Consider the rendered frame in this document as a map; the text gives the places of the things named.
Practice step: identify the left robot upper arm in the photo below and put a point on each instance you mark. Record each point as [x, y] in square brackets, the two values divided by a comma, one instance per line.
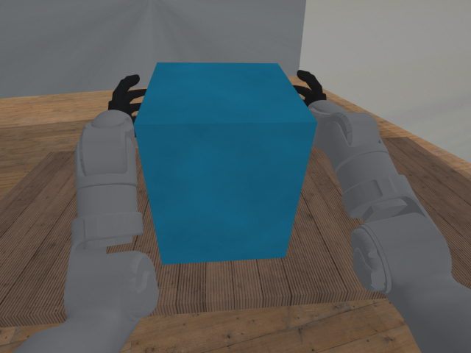
[106, 296]

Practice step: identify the left robot hand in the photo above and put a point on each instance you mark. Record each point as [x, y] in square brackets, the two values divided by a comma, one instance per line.
[121, 98]

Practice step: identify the carton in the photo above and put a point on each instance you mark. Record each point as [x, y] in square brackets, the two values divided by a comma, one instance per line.
[224, 149]

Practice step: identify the right robot upper arm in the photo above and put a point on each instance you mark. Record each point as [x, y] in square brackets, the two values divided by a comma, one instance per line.
[405, 258]

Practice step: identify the right robot hand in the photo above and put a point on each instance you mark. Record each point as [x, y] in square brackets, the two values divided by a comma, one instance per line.
[315, 94]

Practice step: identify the left robot forearm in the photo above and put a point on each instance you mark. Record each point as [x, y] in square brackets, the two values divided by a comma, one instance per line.
[106, 181]

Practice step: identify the right robot forearm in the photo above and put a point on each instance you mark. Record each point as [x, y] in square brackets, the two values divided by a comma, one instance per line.
[372, 188]

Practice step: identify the table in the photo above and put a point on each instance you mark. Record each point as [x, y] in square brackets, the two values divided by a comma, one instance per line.
[35, 242]

